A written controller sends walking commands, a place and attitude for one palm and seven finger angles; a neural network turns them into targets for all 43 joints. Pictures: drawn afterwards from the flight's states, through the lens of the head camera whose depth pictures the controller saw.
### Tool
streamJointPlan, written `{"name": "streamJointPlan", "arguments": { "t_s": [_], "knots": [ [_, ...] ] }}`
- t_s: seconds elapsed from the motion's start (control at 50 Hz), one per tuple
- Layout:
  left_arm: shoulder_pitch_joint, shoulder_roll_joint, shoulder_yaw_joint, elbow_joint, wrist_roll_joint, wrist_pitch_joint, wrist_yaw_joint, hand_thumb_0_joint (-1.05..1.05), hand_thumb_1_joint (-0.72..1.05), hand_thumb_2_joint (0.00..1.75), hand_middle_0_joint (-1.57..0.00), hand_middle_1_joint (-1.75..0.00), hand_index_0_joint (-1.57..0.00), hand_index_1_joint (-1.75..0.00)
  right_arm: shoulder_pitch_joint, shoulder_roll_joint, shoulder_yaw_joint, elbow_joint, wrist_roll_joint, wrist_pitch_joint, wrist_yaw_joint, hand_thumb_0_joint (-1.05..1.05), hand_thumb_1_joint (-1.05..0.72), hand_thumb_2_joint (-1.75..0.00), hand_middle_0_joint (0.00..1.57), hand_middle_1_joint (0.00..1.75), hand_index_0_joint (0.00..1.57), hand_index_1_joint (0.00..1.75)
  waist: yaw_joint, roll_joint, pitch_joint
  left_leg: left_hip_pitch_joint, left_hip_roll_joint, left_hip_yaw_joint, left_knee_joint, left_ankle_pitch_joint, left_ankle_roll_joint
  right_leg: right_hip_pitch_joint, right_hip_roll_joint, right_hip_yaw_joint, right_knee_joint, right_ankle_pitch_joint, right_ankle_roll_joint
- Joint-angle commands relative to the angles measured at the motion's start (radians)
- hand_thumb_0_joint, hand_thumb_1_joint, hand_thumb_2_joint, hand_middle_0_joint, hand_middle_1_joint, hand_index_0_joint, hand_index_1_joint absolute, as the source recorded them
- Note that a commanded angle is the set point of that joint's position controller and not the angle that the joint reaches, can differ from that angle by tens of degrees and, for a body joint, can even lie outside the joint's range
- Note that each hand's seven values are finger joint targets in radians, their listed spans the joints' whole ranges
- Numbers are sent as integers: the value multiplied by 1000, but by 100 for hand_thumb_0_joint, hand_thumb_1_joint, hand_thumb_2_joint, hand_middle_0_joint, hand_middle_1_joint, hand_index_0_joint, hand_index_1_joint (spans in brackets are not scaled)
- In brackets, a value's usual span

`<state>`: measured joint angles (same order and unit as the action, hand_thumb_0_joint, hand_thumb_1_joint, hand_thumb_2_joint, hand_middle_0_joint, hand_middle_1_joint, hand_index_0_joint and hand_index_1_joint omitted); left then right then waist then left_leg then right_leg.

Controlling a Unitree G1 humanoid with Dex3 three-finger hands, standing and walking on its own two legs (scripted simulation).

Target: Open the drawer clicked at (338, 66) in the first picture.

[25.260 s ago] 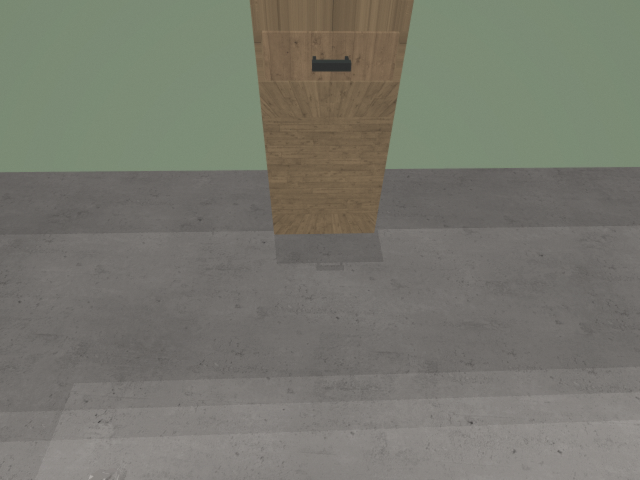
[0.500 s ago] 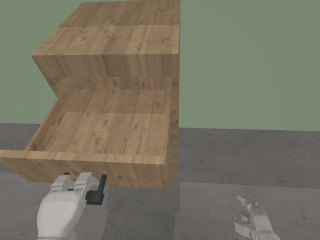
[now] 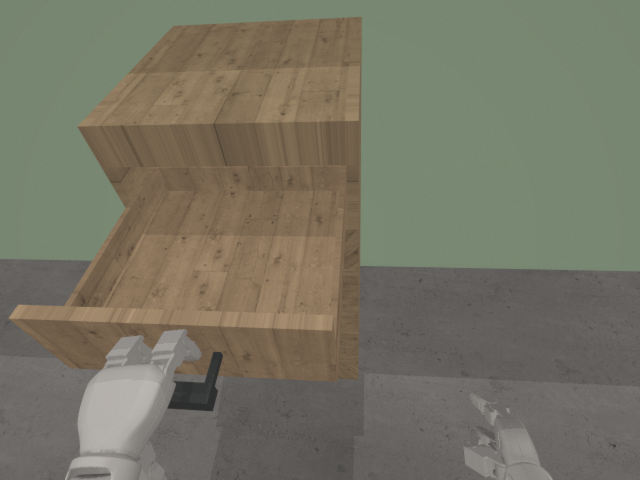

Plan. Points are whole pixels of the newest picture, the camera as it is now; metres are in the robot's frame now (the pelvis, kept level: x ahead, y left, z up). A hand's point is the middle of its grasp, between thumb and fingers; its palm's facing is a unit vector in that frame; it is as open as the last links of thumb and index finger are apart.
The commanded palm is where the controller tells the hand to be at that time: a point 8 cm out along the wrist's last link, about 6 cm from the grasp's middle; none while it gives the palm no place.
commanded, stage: lift the hand off the handle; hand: left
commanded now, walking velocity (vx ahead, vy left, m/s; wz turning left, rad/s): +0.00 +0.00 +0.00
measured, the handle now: (173, 376) +0.23 +0.22 +0.02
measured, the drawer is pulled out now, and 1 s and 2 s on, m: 0.30 0.30 0.30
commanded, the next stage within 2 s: draw the hand back to the body in 1.02 s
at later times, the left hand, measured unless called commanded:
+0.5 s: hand (125, 381) +0.19 +0.23 +0.10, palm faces +0.06 -0.16 -0.99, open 13.6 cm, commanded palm +0.16 +0.22 +0.17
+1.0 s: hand (94, 341) +0.20 +0.23 +0.17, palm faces +0.17 -0.15 -0.97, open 13.9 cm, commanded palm +0.16 +0.22 +0.22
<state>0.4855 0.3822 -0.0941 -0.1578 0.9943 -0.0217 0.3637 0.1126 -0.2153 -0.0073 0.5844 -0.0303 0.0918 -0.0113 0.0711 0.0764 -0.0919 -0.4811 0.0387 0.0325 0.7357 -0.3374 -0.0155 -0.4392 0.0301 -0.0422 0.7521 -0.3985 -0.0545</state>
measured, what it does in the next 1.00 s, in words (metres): stands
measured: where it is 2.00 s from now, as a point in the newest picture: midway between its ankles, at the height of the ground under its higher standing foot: outside the picture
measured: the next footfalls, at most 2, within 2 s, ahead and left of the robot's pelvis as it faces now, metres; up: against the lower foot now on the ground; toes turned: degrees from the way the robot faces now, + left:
none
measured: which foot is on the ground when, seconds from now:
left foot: down 0.00-1.00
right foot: down 0.00-1.00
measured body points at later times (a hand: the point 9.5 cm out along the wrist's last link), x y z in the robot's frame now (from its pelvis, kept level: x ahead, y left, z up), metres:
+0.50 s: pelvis +0.02 +0.02 +0.02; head +0.01 -0.02 +0.46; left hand +0.18 +0.24 +0.15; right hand +0.25 -0.17 -0.07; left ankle +0.02 +0.13 -0.71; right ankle -0.01 -0.08 -0.71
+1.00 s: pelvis +0.02 +0.02 +0.02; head +0.00 -0.03 +0.47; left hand +0.18 +0.23 +0.23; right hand +0.26 -0.16 -0.05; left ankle +0.02 +0.13 -0.71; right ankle -0.01 -0.08 -0.71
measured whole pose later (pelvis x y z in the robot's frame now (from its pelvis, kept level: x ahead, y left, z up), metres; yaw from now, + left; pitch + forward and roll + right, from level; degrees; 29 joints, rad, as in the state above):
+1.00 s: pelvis +0.02 +0.02 +0.02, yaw +0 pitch -1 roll -1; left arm 0.50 0.49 -0.03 -0.67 0.84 0.17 0.02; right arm 0.08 -0.26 0.05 0.51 0.03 0.15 0.05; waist 0.11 0.14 -0.05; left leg -0.23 0.01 0.04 0.52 -0.27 0.01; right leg -0.16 0.01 -0.03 0.48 -0.30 -0.02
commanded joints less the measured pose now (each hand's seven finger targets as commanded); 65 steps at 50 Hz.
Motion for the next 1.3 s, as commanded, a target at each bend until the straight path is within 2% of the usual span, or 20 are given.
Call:
{"name": "streamJointPlan", "arguments": {
  "t_s": [0.0, 0.1, 0.2, 0.32, 0.34, 0.46, 0.52, 0.58, 0.7, 0.72, 0.84, 0.92, 0.96, 1.04, 1.08, 1.14, 1.16, 1.18, 1.22, 1.28],
  "knots": [
    [-57, 141, 151, -271, -15, 23, 41, 0, -50, 30, -30, -120, -30, -120, -163, -92, -30, -180, 6, -54, 11, 0, -90, -90, 20, 30, 20, 30, 14, -50, -106, 168, -55, -10, -85, 145, 47, -3, -24, 71, -194, 213, 19],
    [-58, 117, 99, -324, -30, 40, -17, 0, -50, 30, -30, -120, -30, -120, -161, -96, -30, -192, 12, -60, 17, 0, -90, -90, 20, 30, 20, 30, 10, -69, -92, 209, -48, -10, -113, 149, 53, 12, -29, 59, -227, 195, 25],
    [-67, 161, 124, -385, -32, 41, -61, 0, -50, 30, -30, -120, -30, -120, -163, -102, -20, -200, 14, -57, 19, 0, -90, -90, 20, 30, 20, 30, 22, -77, -72, 239, -43, -11, -138, 181, 53, 37, -30, 56, -249, 226, 24],
    [-64, 169, 140, -461, -49, 50, -94, 0, -50, 30, -30, -120, -30, -120, -178, -104, -10, -215, 22, -52, 25, 0, -90, -90, 20, 30, 20, 30, 29, -19, -82, 289, -34, -15, -167, 240, 45, 88, -30, 58, -272, 274, 17],
    [-62, 149, 116, -485, -54, 49, -102, 0, -50, 30, -30, -120, -30, -120, -162, -98, -9, -220, 21, -53, 29, 0, -90, -90, 20, 30, 20, 30, 29, -28, -89, 296, -30, -13, -170, 246, 49, 85, -33, 36, -266, 266, 22],
    [-66, 198, 163, -545, -68, 60, -132, 0, -50, 30, -30, -120, -30, -120, -175, -106, -2, -226, 27, -46, 28, 0, -90, -90, 20, 30, 20, 30, 34, -41, -90, 321, -20, -16, -194, 297, 45, 132, -34, 34, -288, 320, 24],
    [-24, 157, 132, -575, -81, 82, -156, 0, -50, 30, -30, -120, -30, -120, -201, -104, 1, -241, 41, -45, 44, 0, -90, -90, 20, 30, 20, 30, 36, -6, -91, 337, -10, -26, -202, 339, 41, 145, -31, 33, -288, 333, 20],
    [-45, 138, 75, -572, -76, 114, -198, 0, -50, 30, -30, -120, -30, -120, -186, -106, 1, -234, 41, -24, 56, 0, -90, -90, 20, 30, 20, 30, 32, -33, -54, 320, -8, -22, -228, 332, 42, 145, -24, 5, -295, 308, 27],
    [-78, 229, 148, -630, -74, 154, -234, 0, -50, 30, -30, -120, -30, -120, -210, -111, 22, -256, 56, -11, 56, 0, -90, -90, 20, 30, 20, 30, 47, -42, -84, 341, 2, -21, -248, 364, 38, 215, -34, 16, -303, 355, 29],
    [-70, 231, 165, -646, -89, 163, -238, 0, -50, 30, -30, -120, -30, -120, -249, -110, 27, -262, 64, -14, 58, 0, -90, -90, 20, 30, 20, 30, 51, -9, -80, 342, 6, -32, -250, 362, 35, 227, -28, 32, -305, 362, 22],
    [-71, 224, 162, -706, -131, 173, -282, 0, -50, 30, -30, -120, -30, -120, -223, -111, 26, -263, 62, -5, 63, 0, -90, -90, 20, 30, 20, 30, 43, 2, -61, 352, 5, -23, -266, 356, 40, 226, -31, 10, -330, 335, 30],
    [-44, 253, 204, -687, -152, 188, -302, 0, -50, 30, -30, -120, -30, -120, -259, -116, 28, -268, 75, -9, 60, 0, -90, -90, 20, 30, 20, 30, 41, -39, -27, 350, 8, -29, -270, 326, 37, 222, -28, 31, -350, 326, 31],
    [-67, 231, 173, -642, -148, 184, -324, 0, -50, 30, -30, -120, -30, -120, -232, -116, 30, -247, 71, 1, 62, 0, -90, -90, 20, 30, 20, 30, 28, -60, 19, 334, 3, -20, -286, 297, 37, 202, -33, 16, -361, 286, 37],
    [-137, 220, 138, -695, -138, 165, -332, 0, -50, 30, -30, -120, -30, -120, -231, -112, 32, -263, 65, -11, 58, 0, -90, -90, 20, 30, 20, 30, 37, -8, -41, 350, -4, -23, -289, 264, 43, 216, -33, 17, -361, 227, 31],
    [-130, 227, 146, -668, -133, 151, -327, 0, -50, 30, -30, -120, -30, -120, -221, -116, 24, -255, 58, -8, 52, 0, -90, -90, 20, 30, 20, 30, 38, -19, -23, 357, -4, -21, -286, 263, 43, 205, -29, 22, -375, 226, 29],
    [-127, 290, 228, -652, -128, 139, -309, 0, -50, 30, -30, -120, -30, -120, -218, -113, 31, -249, 56, -22, 46, 0, -90, -90, 20, 30, 20, 30, 49, -32, -48, 350, -10, -20, -277, 258, 42, 227, -38, 39, -375, 237, 26],
    [-110, 313, 262, -623, -130, 138, -303, 0, -50, 30, -30, -120, -30, -120, -227, -116, 27, -240, 60, -19, 43, 0, -90, -90, 20, 30, 20, 30, 47, -40, -17, 341, -8, -23, -278, 261, 36, 219, -39, 49, -378, 249, 26],
    [-94, 283, 242, -613, -142, 136, -306, 0, -50, 30, -30, -120, -30, -120, -223, -114, 26, -238, 57, -15, 43, 0, -90, -90, 20, 30, 20, 30, 48, -29, -9, 342, -15, -18, -278, 258, 40, 220, -38, 38, -382, 254, 29],
    [-115, 313, 284, -635, -164, 136, -301, 0, -50, 30, -30, -120, -30, -120, -255, -117, 27, -247, 69, -30, 44, 0, -90, -90, 20, 30, 20, 30, 43, -16, -19, 347, -14, -26, -274, 254, 35, 220, -36, 64, -384, 258, 26],
    [-88, 285, 253, -606, -190, 118, -315, 0, -50, 30, -30, -120, -30, -120, -220, -120, 18, -236, 62, -33, 39, 0, -90, -90, 20, 30, 20, 30, 35, -25, 5, 347, -22, -16, -276, 237, 41, 206, -43, 44, -398, 243, 39]
  ]
}}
